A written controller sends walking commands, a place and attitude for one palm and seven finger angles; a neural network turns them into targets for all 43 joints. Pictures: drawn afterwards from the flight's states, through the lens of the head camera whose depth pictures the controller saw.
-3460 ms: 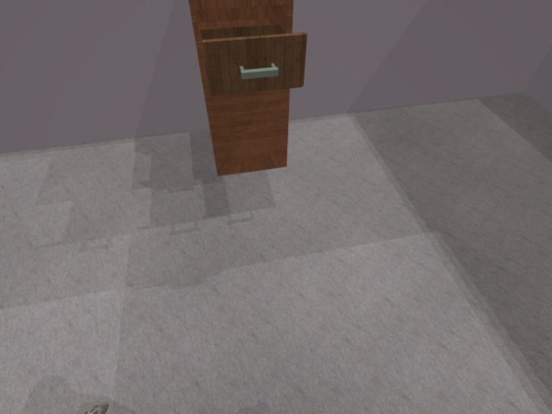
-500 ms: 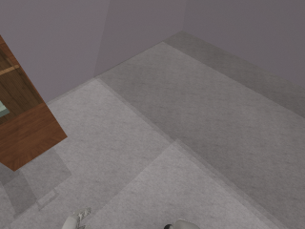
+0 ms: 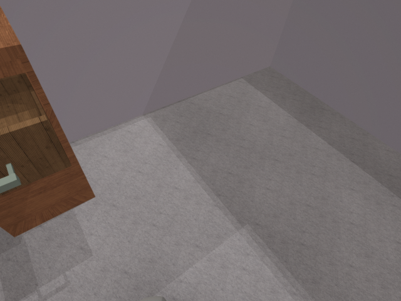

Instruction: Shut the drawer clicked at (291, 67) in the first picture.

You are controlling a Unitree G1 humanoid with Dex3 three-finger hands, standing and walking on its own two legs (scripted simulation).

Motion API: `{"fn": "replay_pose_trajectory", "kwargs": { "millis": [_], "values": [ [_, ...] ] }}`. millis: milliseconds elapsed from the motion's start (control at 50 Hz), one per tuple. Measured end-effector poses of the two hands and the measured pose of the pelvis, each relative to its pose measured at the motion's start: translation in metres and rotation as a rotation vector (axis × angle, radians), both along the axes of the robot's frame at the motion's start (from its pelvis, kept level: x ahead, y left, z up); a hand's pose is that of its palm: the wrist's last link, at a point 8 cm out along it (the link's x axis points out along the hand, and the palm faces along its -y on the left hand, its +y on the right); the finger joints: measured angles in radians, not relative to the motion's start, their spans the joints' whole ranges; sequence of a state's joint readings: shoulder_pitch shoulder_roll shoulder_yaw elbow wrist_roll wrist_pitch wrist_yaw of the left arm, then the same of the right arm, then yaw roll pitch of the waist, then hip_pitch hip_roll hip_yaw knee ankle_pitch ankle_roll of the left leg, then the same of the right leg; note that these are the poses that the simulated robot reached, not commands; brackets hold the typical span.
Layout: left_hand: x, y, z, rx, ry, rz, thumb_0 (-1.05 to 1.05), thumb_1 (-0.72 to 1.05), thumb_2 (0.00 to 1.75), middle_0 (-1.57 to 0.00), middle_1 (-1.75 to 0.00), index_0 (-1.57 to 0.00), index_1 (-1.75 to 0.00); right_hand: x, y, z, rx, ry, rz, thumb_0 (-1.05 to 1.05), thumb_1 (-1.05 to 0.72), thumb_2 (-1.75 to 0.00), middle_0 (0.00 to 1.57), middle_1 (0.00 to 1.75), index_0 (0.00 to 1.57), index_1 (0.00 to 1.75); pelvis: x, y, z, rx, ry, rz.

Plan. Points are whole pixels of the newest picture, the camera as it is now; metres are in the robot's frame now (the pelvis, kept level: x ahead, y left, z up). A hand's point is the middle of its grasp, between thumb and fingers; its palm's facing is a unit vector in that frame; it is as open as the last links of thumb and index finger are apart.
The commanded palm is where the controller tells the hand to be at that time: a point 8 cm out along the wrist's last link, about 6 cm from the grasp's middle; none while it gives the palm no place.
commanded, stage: turn to face it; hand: left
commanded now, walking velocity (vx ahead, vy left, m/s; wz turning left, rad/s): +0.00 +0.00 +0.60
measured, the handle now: out of the picture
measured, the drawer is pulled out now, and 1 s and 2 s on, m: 0.28 0.28 0.28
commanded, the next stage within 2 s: take the last steps up to it in 1.14 s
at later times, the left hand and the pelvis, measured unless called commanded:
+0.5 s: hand out of the picture +0.12 +0.18 -0.13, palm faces +0.29 -0.91 -0.29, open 7.4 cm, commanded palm none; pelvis +0.04 -0.05 +0.00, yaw +17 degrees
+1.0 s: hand out of the picture -0.11 +0.16 -0.17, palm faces +0.60 -0.74 -0.29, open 7.4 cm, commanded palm none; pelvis +0.03 -0.03 +0.00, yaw +34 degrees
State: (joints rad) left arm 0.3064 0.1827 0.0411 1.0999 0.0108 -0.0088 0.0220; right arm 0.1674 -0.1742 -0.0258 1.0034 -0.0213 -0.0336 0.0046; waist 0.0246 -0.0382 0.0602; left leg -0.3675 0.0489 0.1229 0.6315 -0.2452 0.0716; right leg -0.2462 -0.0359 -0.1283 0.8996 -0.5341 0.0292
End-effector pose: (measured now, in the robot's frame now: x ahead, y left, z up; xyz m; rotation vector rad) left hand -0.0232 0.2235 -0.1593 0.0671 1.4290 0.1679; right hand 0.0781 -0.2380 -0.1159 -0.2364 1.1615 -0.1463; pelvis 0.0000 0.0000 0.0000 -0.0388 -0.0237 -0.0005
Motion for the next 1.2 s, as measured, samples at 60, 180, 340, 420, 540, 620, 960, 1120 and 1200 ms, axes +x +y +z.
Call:
{"fn": "replay_pose_trajectory", "kwargs": {
  "millis": [60, 180, 340, 420, 540, 620, 960, 1120, 1200],
  "values": [
    [0.019, 0.009, 0.006, 0.008, -0.02, 0.02, 0.01, 0.91, 0.9, -0.2, -0.3, -0.2, -0.3, 0.01, 0.013, 0.002, 0.012, 0.017, 0.015, 0.0, -0.92, -0.89, 0.2, 0.3, 0.2, 0.3, 0.008, 0.005, 0.005, -0.001, 0.007, 0.024],
    [0.064, 0.023, 0.022, 0.052, -0.124, 0.057, 0.01, 0.91, 0.9, -0.2, -0.3, -0.2, -0.3, 0.026, 0.013, 0.005, 0.015, 0.048, 0.036, 0.0, -0.93, -0.89, 0.21, 0.3, 0.2, 0.3, 0.02, 0.006, 0.013, 0.002, 0.029, 0.083],
    [0.112, 0.024, 0.042, 0.128, -0.253, 0.094, 0.01, 0.91, 0.9, -0.2, -0.3, -0.2, -0.3, 0.041, -0.009, -0.001, 0.027, 0.084, 0.076, 0.0, -0.92, -0.89, 0.21, 0.3, 0.2, 0.3, 0.033, -0.015, 0.013, 0.006, 0.045, 0.182],
    [0.126, 0.012, 0.053, 0.171, -0.317, 0.116, 0.01, 0.91, 0.9, -0.2, -0.3, -0.2, -0.3, 0.052, -0.031, -0.012, 0.037, 0.102, 0.106, 0.0, -0.91, -0.89, 0.21, 0.3, 0.2, 0.3, 0.038, -0.034, 0.008, 0.018, 0.05, 0.238],
    [0.107, -0.011, 0.064, 0.22, -0.339, 0.171, 0.01, 0.91, 0.9, -0.2, -0.3, -0.2, -0.3, 0.082, -0.056, -0.021, 0.041, 0.112, 0.185, 0.01, -0.91, -0.89, 0.2, 0.3, 0.2, 0.3, 0.044, -0.056, 0.007, 0.041, 0.035, 0.336],
    [0.078, -0.024, 0.066, 0.219, -0.291, 0.232, 0.01, 0.91, 0.9, -0.2, -0.3, -0.21, -0.3, 0.107, -0.057, -0.016, 0.041, 0.106, 0.257, 0.01, -0.91, -0.89, 0.2, 0.3, 0.2, 0.3, 0.046, -0.063, 0.012, 0.064, 0.03, 0.398],
    [-0.11, -0.033, 0.018, 0.14, 0.043, 0.581, 0.01, 0.91, 0.9, -0.2, -0.3, -0.2, -0.3, 0.205, 0.074, 0.007, 0.013, -0.089, 0.651, 0.0, -0.91, -0.89, 0.2, 0.3, 0.2, 0.3, 0.027, -0.032, -0.003, 0.04, 0.041, 0.589],
    [-0.097, -0.027, 0.034, 0.156, -0.03, 0.62, 0.01, 0.91, 0.9, -0.2, -0.3, -0.2, -0.3, 0.189, 0.091, 0.009, 0.045, -0.052, 0.687, 0.0, -0.91, -0.89, 0.2, 0.3, 0.2, 0.3, 0.026, -0.03, 0.01, 0.027, 0.024, 0.639],
    [-0.073, -0.03, 0.04, 0.18, -0.091, 0.617, 0.01, 0.91, 0.9, -0.2, -0.3, -0.2, -0.3, 0.179, 0.081, -0.004, 0.069, -0.003, 0.678, 0.0, -0.91, -0.89, 0.21, 0.3, 0.2, 0.3, 0.031, -0.038, 0.009, 0.038, 0.024, 0.665]
  ]
}}
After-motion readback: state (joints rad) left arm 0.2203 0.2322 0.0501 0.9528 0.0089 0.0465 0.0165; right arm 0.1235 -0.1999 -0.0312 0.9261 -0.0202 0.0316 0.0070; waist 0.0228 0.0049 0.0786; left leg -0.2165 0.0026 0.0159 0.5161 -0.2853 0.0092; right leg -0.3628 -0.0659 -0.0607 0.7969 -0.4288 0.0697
